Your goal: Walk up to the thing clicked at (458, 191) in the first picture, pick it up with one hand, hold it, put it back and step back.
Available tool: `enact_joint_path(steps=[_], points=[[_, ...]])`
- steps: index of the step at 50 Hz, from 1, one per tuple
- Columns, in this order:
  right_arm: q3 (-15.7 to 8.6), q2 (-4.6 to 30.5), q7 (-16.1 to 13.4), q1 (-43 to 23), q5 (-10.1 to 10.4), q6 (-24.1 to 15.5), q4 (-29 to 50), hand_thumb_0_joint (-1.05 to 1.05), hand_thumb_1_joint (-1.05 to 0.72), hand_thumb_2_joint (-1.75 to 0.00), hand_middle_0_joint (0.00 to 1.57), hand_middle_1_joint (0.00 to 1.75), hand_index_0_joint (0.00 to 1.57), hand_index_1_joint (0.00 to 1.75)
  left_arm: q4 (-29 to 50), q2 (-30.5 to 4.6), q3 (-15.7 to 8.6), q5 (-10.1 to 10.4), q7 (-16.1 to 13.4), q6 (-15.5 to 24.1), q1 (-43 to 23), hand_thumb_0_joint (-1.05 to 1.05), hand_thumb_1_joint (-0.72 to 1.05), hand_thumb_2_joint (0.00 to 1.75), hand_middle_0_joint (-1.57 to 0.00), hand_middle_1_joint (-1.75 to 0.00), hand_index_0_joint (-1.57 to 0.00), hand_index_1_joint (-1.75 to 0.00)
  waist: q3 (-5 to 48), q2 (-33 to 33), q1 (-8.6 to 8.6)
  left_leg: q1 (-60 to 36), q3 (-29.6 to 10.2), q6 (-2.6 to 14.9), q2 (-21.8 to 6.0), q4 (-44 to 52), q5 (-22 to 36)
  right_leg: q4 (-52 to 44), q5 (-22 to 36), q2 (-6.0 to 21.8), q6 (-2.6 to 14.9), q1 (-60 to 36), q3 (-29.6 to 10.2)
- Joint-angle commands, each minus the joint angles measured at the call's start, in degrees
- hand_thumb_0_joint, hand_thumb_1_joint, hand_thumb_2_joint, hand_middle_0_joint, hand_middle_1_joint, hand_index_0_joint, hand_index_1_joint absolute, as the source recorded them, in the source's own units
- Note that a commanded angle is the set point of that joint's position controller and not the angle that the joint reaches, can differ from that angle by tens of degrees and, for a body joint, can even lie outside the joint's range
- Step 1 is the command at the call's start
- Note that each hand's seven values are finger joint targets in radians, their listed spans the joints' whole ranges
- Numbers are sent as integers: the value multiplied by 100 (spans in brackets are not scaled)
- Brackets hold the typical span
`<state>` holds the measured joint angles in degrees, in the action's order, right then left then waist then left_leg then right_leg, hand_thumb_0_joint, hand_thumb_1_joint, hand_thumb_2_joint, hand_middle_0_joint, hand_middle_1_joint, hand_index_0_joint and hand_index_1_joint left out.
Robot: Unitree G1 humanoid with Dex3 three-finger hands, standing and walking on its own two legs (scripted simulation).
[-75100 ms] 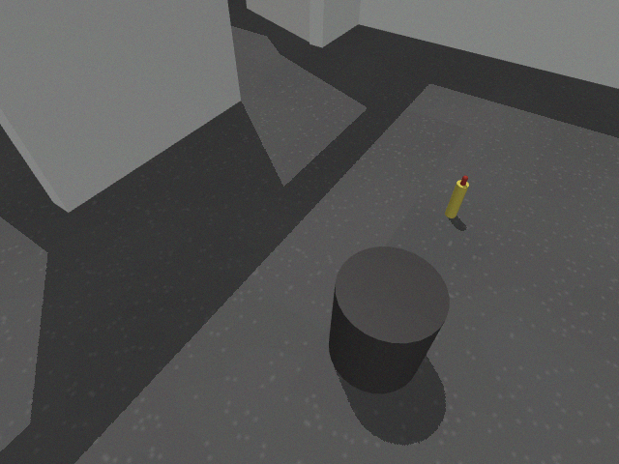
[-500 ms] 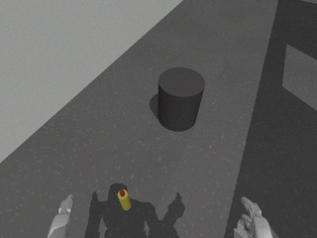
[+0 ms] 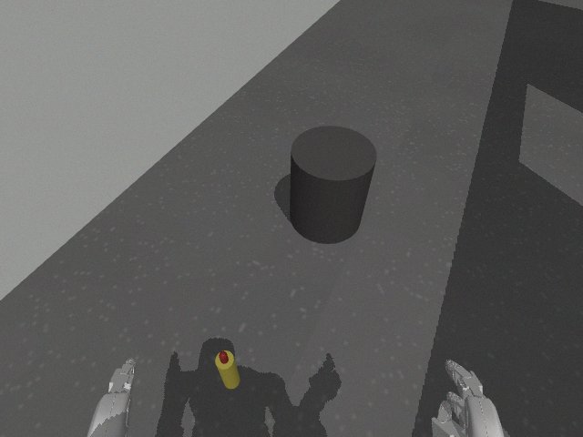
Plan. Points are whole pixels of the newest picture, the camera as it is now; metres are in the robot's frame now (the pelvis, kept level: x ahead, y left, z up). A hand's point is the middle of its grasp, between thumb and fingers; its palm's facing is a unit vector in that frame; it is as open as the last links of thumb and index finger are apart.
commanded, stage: stand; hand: left
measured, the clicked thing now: (227, 368) +0.41 +0.18 -0.61
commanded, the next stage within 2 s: none
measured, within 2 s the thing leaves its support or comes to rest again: neither
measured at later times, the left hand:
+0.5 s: hand out of the picture +0.12 +0.23 -0.11, palm faces -0.02 -0.94 -0.33, open 8.0 cm
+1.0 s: hand out of the picture +0.03 +0.26 -0.11, palm faces +0.00 -0.94 -0.33, open 7.4 cm
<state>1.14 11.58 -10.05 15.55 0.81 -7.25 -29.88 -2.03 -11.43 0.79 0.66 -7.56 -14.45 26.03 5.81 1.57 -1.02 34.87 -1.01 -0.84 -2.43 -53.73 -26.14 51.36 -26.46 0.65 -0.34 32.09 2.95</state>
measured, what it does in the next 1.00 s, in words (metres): rises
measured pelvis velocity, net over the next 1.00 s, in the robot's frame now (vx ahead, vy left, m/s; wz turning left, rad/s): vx -0.02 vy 0.01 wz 0.01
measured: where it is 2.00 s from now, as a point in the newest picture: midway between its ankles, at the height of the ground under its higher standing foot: outside the picture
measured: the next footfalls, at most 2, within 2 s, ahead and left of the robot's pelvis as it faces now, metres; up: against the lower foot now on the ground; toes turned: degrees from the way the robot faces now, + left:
none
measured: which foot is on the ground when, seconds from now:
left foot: down 0.00-1.00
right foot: down 0.00-1.00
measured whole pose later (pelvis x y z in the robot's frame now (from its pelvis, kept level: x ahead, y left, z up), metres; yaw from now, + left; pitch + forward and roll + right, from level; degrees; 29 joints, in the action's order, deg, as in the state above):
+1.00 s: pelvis -0.02 +0.01 +0.05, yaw +1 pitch -4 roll +0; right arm -1.3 16.8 -0.2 8.8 -1.4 0.1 -62.7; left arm -62.0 -18.2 0.3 -1.3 -0.7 0.2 10.8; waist -2.6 0.2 0.9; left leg 9.5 0.6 0.6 0.6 -23.4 -10.4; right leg 24.2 -12.2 3.1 -1.7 8.3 2.1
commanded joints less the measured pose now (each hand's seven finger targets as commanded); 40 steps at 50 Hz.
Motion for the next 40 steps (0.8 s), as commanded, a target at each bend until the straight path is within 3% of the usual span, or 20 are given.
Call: enact_joint_path(steps=[1,2,7,10,12,13,14,15,18,20,28,31,34,39,40], points=[[-268,710,-61,-355,-40,-345,886,0,-90,-90,20,30,20,30,1029,-496,-291,-64,-68,300,-108,0,-22,38,-20,-30,-20,-30,494,13,-34,-535,80,92,158,869,1118,-865,1097,-156,68,-173,75],[-251,700,-59,-347,-43,-334,887,0,-90,-90,20,30,20,30,1108,-594,-394,-57,-80,321,-143,0,-14,46,-20,-30,-20,-30,474,2,14,-497,77,97,166,864,1101,-875,1075,-143,69,-197,72],[-263,713,-65,-358,-41,-341,924,0,-90,-90,20,30,20,30,980,-527,-314,-67,-71,321,-93,0,26,86,-20,-30,-20,-30,430,-18,7,-464,125,104,179,852,981,-901,1000,-136,55,-147,49],[-267,705,-89,-301,-41,-346,906,0,-90,-90,20,30,20,30,1069,-543,-326,-69,-77,342,-139,0,50,90,-20,-30,-20,-30,647,-153,-54,-584,132,127,177,752,1222,-892,1271,-122,28,-233,16],[-243,690,-92,-364,-42,-350,909,0,-90,-90,20,30,20,30,1088,-604,-372,-63,-84,341,-208,0,66,90,-20,-30,-20,-30,499,-117,-47,-496,168,134,202,726,1089,-967,1172,-98,14,-172,-15],[-479,1432,249,-659,-651,69,-291,0,-90,-90,20,30,20,30,-923,-1399,-588,-625,190,948,-1052,0,74,90,-20,-30,-20,-30,-169,-717,172,-583,-86,273,59,810,1718,-1310,1562,483,432,-987,-657],[-511,1357,445,-461,-706,230,-527,0,-90,-90,20,30,20,30,-1430,-1471,-631,-664,335,1183,-983,0,82,90,-20,-30,-20,-30,217,-821,109,-870,-14,388,-12,844,1702,-1218,1877,609,568,-1143,-814],[-504,1317,522,-480,-691,290,-604,0,-90,-90,20,30,20,30,-1599,-1479,-621,-643,400,1317,-1031,0,90,90,-20,-30,-20,-30,203,-699,90,-1003,-43,449,-15,943,1784,-1189,2018,575,590,-1107,-852],[-512,1306,770,-581,-460,341,-763,0,-90,-90,20,30,20,30,-2138,-1478,-524,-430,550,1535,-1199,0,90,90,-20,-30,-20,-30,66,-231,146,-1265,-176,462,22,1400,1577,-1352,1504,533,461,-1102,-774],[-562,1372,849,-601,-380,344,-940,0,-90,-90,20,30,20,30,-2547,-1507,-533,-348,579,1581,-1284,0,90,90,-20,-30,-20,-30,147,-189,186,-1497,-226,397,-8,1491,1711,-1418,1624,546,428,-1187,-753],[-553,1443,903,-716,-371,452,-1652,0,-90,-90,20,30,20,30,-3818,-1615,-479,-296,561,1681,-1617,0,90,90,-20,-30,-20,-30,-249,-94,164,-1829,-392,391,-116,2259,1627,-2022,1593,535,293,-1557,-633],[-537,1531,896,-690,-351,477,-1934,0,-90,-90,20,30,20,30,-4211,-1629,-439,-251,553,1672,-1608,0,90,90,-20,-30,-20,-30,-322,-89,171,-2064,-454,362,-189,2509,1924,-2211,1818,556,266,-1779,-624],[-519,1613,891,-775,-326,510,-2171,0,-90,-90,20,30,20,30,-4593,-1629,-397,-226,553,1622,-1598,0,90,90,-20,-30,-20,-30,-581,-20,203,-1990,-591,333,-275,2989,1554,-2512,1440,507,225,-1952,-556],[-503,1745,884,-827,-282,528,-2538,0,-90,-90,20,30,20,30,-5091,-1706,-371,-209,574,1609,-1641,0,90,90,-20,-30,-20,-30,-626,56,204,-2212,-642,282,-335,3411,1471,-2829,1486,544,163,-2266,-544],[-488,1712,886,-857,-273,532,-2610,0,-90,-90,20,30,20,30,-5189,-1718,-352,-212,577,1620,-1634,0,90,90,-20,-30,-20,-30,-663,-58,214,-2291,-599,263,-314,3392,1665,-2902,1547,577,167,-2269,-558]])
